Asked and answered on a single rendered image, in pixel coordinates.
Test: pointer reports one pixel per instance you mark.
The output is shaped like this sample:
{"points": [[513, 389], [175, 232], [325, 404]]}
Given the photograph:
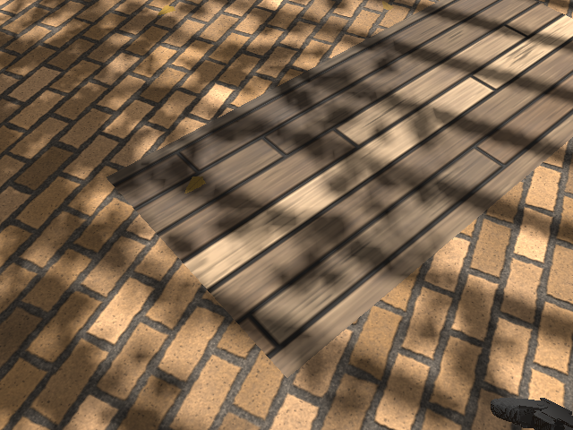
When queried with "right robot hand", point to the right robot hand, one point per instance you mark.
{"points": [[540, 414]]}

